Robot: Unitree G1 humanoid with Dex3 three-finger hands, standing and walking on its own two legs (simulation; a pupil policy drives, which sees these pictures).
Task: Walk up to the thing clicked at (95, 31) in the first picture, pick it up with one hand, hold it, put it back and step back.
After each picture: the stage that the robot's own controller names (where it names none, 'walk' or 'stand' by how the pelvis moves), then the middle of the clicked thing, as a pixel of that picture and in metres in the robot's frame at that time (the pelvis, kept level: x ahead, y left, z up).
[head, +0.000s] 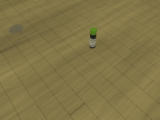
stand; (92, 38) +1.30 -0.07 -0.66
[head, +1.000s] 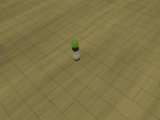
walk; (75, 50) +1.17 +0.21 -0.63
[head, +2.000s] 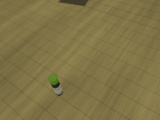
walk; (56, 85) +0.69 +0.33 -0.65
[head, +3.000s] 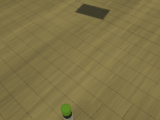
walk; (67, 115) +0.46 +0.19 -0.65
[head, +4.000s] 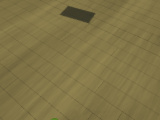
stand; out of the picture +0.36 +0.19 -0.65
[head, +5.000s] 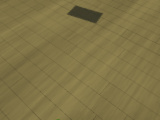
stand; out of the picture +0.35 +0.18 -0.66
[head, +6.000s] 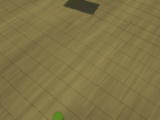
stand; out of the picture +0.36 +0.19 -0.66
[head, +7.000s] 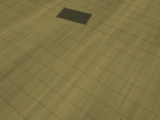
stand; out of the picture +0.31 +0.21 -0.65
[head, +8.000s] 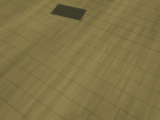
stand; out of the picture +0.32 +0.22 -0.66
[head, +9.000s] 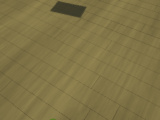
stand; out of the picture +0.33 +0.22 -0.66
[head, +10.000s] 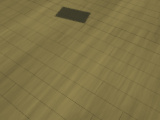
stand; out of the picture +0.32 +0.20 -0.66
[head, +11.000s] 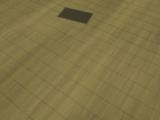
stand; out of the picture +0.33 +0.19 -0.66
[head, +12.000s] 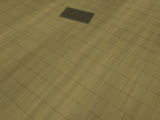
go down; out of the picture +0.33 +0.19 -0.66
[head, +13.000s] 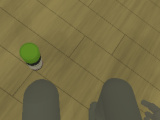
go down; (33, 58) +0.42 +0.20 -0.31
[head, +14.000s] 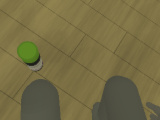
go down; (32, 58) +0.42 +0.20 -0.27
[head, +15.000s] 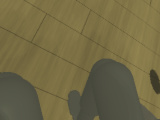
close in; out of the picture +0.42 +0.25 -0.17
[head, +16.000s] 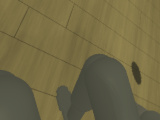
close; out of the picture +0.42 +0.26 -0.16
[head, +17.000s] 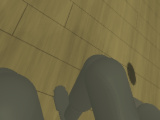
lift; out of the picture +0.40 +0.26 -0.17
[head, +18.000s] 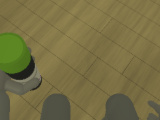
lift; (22, 69) +0.33 +0.20 +0.03
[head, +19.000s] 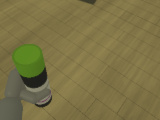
hold; (36, 81) +0.31 +0.17 +0.05
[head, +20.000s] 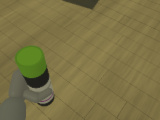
hold; (39, 81) +0.32 +0.16 +0.04
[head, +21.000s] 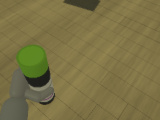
hold; (40, 80) +0.32 +0.16 +0.05
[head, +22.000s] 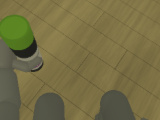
crouch; (26, 49) +0.41 +0.18 -0.03
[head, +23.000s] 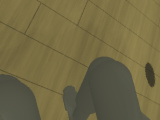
lower; out of the picture +0.43 +0.26 -0.17
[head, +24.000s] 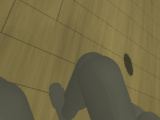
lower; out of the picture +0.44 +0.28 -0.17
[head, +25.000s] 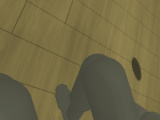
lower; out of the picture +0.43 +0.28 -0.16
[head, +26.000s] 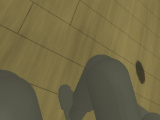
lower; out of the picture +0.41 +0.28 -0.16
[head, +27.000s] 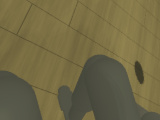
rest; out of the picture +0.42 +0.27 -0.16
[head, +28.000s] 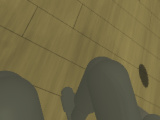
withdraw; out of the picture +0.42 +0.25 -0.17
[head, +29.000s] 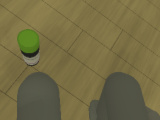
walk; (30, 50) +0.44 +0.21 -0.23
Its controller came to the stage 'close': yes
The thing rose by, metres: 0.69
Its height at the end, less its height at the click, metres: +0.00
